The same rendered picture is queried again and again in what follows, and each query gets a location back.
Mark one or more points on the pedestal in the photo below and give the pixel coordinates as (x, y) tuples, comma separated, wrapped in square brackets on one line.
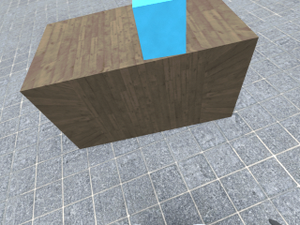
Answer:
[(88, 76)]

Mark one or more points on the carton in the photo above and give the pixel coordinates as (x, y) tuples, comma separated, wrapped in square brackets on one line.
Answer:
[(161, 27)]

